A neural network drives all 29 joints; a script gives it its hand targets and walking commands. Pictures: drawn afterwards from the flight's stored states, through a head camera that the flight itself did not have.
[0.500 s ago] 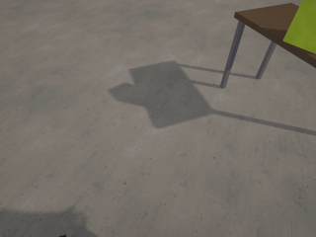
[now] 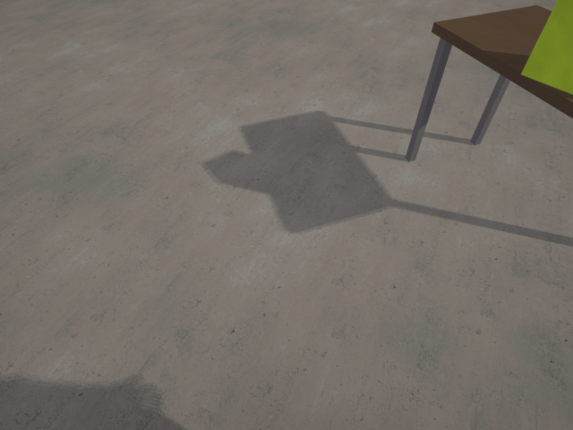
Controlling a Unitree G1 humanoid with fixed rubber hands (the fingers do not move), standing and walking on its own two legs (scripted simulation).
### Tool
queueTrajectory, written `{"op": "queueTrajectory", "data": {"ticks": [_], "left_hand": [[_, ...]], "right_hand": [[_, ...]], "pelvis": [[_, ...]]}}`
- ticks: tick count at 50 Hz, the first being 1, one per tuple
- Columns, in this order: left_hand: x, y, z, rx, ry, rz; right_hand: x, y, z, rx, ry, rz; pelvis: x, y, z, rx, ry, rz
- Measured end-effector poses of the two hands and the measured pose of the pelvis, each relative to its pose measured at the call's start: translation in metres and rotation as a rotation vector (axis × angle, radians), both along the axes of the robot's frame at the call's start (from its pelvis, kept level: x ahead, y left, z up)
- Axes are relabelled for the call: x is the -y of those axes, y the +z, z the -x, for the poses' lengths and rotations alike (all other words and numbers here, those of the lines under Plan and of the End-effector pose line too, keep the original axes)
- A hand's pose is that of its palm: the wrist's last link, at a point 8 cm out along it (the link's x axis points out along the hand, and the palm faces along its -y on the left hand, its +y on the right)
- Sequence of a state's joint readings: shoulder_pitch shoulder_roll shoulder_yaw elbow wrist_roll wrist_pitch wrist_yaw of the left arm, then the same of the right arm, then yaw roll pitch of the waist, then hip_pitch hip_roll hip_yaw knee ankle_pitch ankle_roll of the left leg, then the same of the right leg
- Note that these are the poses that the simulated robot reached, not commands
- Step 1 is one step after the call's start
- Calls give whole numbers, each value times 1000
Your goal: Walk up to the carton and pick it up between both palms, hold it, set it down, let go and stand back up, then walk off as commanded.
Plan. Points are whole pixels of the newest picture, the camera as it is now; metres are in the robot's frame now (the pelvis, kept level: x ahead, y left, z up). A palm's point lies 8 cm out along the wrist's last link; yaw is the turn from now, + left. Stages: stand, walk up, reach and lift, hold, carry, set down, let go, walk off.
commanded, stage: walk up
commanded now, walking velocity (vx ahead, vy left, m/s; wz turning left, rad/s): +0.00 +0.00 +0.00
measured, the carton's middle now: out of the picture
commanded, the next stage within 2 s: none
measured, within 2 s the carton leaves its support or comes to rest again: neither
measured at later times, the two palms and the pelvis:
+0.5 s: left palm (157, 348) +0.26 +0.24 -0.08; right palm out of the picture +0.05 -0.43 -0.13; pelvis +0.06 -0.06 -0.03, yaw -19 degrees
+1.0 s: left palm (264, 229) +0.55 +0.09 -0.12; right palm out of the picture +0.21 -0.48 -0.10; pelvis +0.30 -0.14 -0.03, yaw -35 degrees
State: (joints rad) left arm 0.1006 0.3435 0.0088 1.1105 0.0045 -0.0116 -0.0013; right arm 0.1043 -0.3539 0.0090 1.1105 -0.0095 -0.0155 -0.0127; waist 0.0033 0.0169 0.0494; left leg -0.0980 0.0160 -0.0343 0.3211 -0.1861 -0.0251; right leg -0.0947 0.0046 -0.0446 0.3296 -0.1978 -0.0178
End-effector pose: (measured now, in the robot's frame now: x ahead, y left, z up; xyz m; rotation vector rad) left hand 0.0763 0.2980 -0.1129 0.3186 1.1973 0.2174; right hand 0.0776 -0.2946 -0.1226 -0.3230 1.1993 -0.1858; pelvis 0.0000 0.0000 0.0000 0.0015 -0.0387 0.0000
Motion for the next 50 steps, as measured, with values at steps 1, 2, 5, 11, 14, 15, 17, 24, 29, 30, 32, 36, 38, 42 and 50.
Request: {"op": "queueTrajectory", "data": {"ticks": [1,2,5,11,14,15,17,24,29,30,32,36,38,42,50], "left_hand": [[0,0,0,0,-2,2],[1,0,-1,0,-4,3],[2,-1,-2,0,-5,5],[2,-2,-6,13,-36,25],[-2,-1,-21,-23,-116,7],[-2,1,-30,-28,-140,-1],[2,8,-56,-15,-187,-15],[50,33,-173,120,-366,-86],[92,38,-221,218,-406,-109],[99,39,-223,206,-407,-108],[110,38,-225,168,-411,-103],[131,32,-241,101,-447,-77],[141,27,-260,90,-473,-63],[160,15,-315,83,-536,-43],[212,-7,-473,128,-704,-48]], "right_hand": [[-1,0,-1,1,1,-3],[-2,0,-2,2,0,-6],[-1,1,-4,9,-3,-6],[11,5,-12,66,-17,6],[35,11,-12,167,-69,45],[43,13,-10,189,-91,57],[61,17,-1,209,-131,78],[127,0,25,207,-260,103],[148,-18,14,177,-302,55],[149,-17,6,187,-305,39],[148,-12,-13,219,-310,13],[151,-2,-46,257,-319,-10],[155,2,-59,251,-334,-8],[169,9,-88,237,-383,25],[183,21,-129,231,-520,133]], "pelvis": [[0,0,0,0,0,-1],[0,0,0,0,-1,-1],[0,0,-1,0,0,-2],[0,-4,-2,-8,-47,-14],[1,-12,-6,-29,-125,-31],[3,-13,-8,-32,-148,-41],[10,-13,-14,-32,-190,-54],[54,-29,-52,-8,-321,-56],[85,-36,-80,12,-363,-16],[88,-32,-87,16,-374,-12],[95,-25,-103,20,-401,-3],[108,-17,-136,18,-456,13],[115,-16,-156,11,-478,18],[125,-20,-202,-8,-522,32],[141,-32,-296,-3,-619,-18]]}}
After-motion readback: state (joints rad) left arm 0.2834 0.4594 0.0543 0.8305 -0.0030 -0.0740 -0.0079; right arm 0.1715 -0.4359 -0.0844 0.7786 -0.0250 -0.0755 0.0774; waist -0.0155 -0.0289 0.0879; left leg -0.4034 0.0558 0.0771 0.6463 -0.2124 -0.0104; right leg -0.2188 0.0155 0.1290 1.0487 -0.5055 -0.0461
